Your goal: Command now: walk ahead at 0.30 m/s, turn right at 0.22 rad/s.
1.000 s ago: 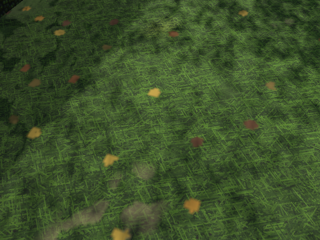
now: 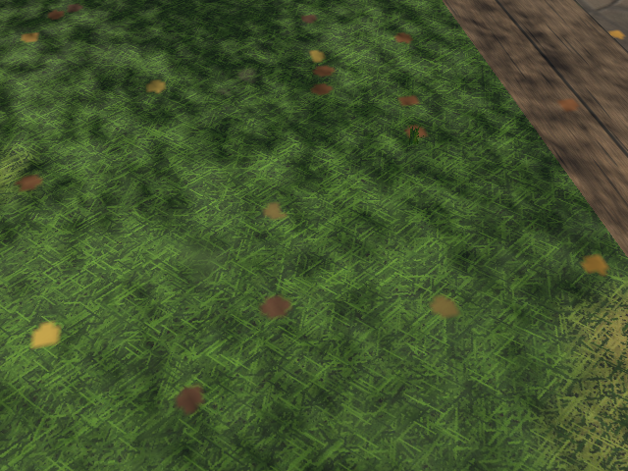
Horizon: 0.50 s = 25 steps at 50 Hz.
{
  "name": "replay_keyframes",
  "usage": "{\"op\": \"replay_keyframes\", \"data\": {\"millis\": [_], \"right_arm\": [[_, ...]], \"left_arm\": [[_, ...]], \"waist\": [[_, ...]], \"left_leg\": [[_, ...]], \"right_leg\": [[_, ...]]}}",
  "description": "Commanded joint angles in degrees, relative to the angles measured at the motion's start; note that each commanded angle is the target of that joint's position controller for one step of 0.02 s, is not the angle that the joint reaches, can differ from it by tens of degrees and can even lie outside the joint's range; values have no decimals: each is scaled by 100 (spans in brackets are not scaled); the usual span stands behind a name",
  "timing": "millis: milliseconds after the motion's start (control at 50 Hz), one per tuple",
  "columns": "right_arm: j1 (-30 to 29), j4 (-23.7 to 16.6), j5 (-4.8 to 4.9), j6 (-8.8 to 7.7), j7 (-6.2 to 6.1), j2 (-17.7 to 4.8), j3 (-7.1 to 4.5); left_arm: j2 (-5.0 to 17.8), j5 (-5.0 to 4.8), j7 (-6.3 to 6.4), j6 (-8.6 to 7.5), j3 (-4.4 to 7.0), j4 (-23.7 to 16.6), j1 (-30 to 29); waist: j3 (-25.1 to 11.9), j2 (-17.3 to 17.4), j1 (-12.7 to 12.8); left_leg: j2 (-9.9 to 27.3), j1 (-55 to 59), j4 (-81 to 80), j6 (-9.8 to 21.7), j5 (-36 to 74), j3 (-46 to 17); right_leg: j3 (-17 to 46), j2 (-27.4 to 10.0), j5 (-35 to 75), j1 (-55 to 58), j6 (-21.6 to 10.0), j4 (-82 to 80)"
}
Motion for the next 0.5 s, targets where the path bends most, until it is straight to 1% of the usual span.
{"op": "replay_keyframes", "data": {"millis": [20,40,60,80,100,120,140,160,180,200,260,300,320,340,360,380,420,440,460,480,500], "right_arm": [[70,-261,17,-277,59,-403,-93],[419,-151,-15,-315,38,-452,-108],[1047,-23,-81,-346,-7,-712,-152],[1336,82,-149,-341,8,-1343,-290],[1234,48,-179,-378,8,-1218,-292],[1012,-12,-102,-404,-37,-915,-199],[900,-51,-58,-409,-61,-767,-147],[869,-55,-30,-397,-76,-722,-124],[912,-45,-38,-390,-95,-666,-92],[996,-22,-52,-385,-104,-638,-76],[1152,32,-30,-345,-125,-658,-63],[1294,86,-11,-309,-129,-754,-71],[1376,117,-1,-292,-126,-810,-78],[1511,161,21,-274,-119,-838,-82],[1605,201,45,-253,-113,-865,-85],[1637,224,72,-232,-113,-900,-96],[1583,237,102,-191,-129,-1025,-145],[1495,224,109,-174,-137,-1098,-170],[1433,211,104,-166,-141,-1053,-155],[1387,142,34,-187,-136,-855,-84],[1732,-97,-70,-254,-120,-207,110]], "left_arm": [[884,-24,-19,-81,216,-231,-48],[697,-10,-22,-101,153,-254,-134],[328,8,-31,-142,44,-350,-341],[240,-55,-32,-242,31,-604,-380],[707,-138,0,-340,162,-625,-598],[849,-166,-29,-398,228,-527,-448],[781,-109,-62,-421,229,-408,-333],[724,-49,-86,-453,227,-403,-394],[622,-21,-110,-479,213,-400,-500],[485,-9,-132,-498,181,-399,-585],[182,-32,-182,-521,82,-477,-886],[67,-59,-232,-547,31,-552,-1183],[62,-76,-263,-559,23,-576,-1297],[81,-86,-293,-576,26,-612,-1431],[113,-103,-321,-594,37,-650,-1512],[163,-120,-347,-615,53,-679,-1541],[362,-138,-364,-657,126,-660,-1350],[495,-130,-344,-671,190,-588,-1044],[686,-107,-289,-666,304,-390,-383],[948,-64,-212,-647,425,-189,514],[1523,121,-133,-598,551,-91,1391]], "waist": [[-7,-667,-180],[-64,-532,-340],[-137,161,-541],[102,1315,-444],[599,1146,-550],[742,947,-391],[646,909,-307],[621,853,-320],[587,772,-356],[519,734,-399],[438,711,-519],[491,733,-637],[523,733,-682],[572,708,-737],[624,703,-736],[663,728,-690],[611,801,-451],[439,829,-214],[14,724,166],[-676,598,614],[-1850,-670,718]], "left_leg": [[-61,801,-1075,312,462,215],[152,1358,-1250,417,419,-24],[1028,1984,-1733,689,-242,-1077],[1986,2245,-2511,1404,-1729,-3027],[2373,1931,-2779,1797,-2351,-3729],[2144,1999,-2738,1661,-2216,-3328],[1870,2133,-2724,1457,-1817,-2845],[1722,2205,-2765,1338,-1323,-2473],[1570,2174,-2818,1246,-726,-2092],[1422,2083,-2867,1211,-184,-1754],[1137,1826,-2905,1167,944,-974],[1065,1626,-2884,1133,1349,-669],[1080,1569,-2864,1127,1440,-596],[1131,1504,-2834,1145,1494,-647],[1211,1511,-2787,1159,1539,-736],[1300,1568,-2722,1150,1605,-843],[1472,1745,-2505,1065,2033,-1021],[1462,1744,-2177,991,2736,-981],[1231,1593,-1419,850,3564,-754],[930,892,-214,643,3369,-538],[235,-1043,2047,254,1316,-154]], "right_leg": [[1678,-1215,-2198,-304,-795,-1068],[1540,-992,-2160,-650,-609,-728],[949,-537,-2004,-1337,-268,567],[-138,159,-1858,-2585,42,1880],[97,-164,-1907,-3198,106,2733],[226,-354,-1419,-3424,111,3064],[84,-474,-1061,-3475,148,3156],[-19,-598,-672,-3520,199,3073],[-104,-698,-294,-3397,252,2940],[-283,-704,25,-3214,317,2830],[-600,-704,671,-2647,458,1968],[-729,-639,989,-2195,487,1253],[-779,-596,1084,-1994,485,967],[-811,-544,1105,-1800,479,768],[-793,-509,1080,-1676,451,607],[-735,-493,1030,-1578,397,450],[-634,-451,842,-1199,253,177],[-677,-369,754,-678,147,47],[-762,-267,774,324,-7,-133],[-504,-619,829,1827,-208,47],[1469,-2227,257,4153,-834,140]]}}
